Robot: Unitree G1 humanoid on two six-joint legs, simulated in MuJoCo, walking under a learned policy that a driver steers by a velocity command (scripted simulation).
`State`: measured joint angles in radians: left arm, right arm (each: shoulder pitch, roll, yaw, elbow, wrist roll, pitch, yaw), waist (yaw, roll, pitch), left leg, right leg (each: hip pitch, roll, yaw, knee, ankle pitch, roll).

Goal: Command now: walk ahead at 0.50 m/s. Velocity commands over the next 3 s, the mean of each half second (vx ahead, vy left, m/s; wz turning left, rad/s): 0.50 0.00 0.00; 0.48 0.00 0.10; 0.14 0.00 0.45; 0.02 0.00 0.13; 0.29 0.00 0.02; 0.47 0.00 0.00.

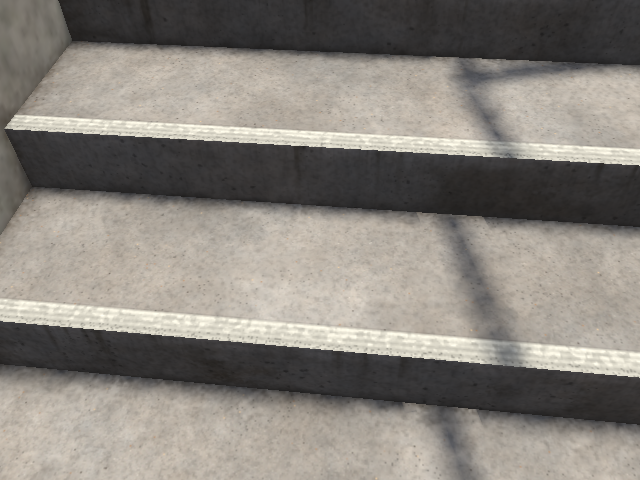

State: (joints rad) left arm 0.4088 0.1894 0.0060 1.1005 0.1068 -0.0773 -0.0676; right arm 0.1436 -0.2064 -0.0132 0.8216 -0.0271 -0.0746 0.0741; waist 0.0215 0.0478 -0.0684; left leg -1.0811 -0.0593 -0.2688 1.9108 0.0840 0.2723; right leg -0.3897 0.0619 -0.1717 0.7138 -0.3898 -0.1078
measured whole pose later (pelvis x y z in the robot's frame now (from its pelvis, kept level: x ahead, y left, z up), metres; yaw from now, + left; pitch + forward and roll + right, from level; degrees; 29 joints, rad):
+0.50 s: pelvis +0.34 +0.05 +0.13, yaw -1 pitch +6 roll +4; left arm 0.35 0.24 0.02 1.05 0.05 -0.09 -0.09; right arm 0.19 -0.21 0.00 0.98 -0.06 -0.05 0.05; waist -0.03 -0.05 -0.11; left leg -0.63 -0.07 0.16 0.88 -0.37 0.09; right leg -0.70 0.05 0.23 1.79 -0.01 -0.19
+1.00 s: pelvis +0.64 -0.02 +0.26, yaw +3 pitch +6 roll -3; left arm 0.05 0.16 -0.02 0.88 0.06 -0.07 -0.04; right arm 0.38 -0.19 -0.03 1.09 -0.02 -0.11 0.10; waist 0.01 0.06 -0.11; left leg -0.58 -0.02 -0.18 1.56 -0.08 0.12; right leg -0.74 -0.03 -0.19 1.10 -0.46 -0.07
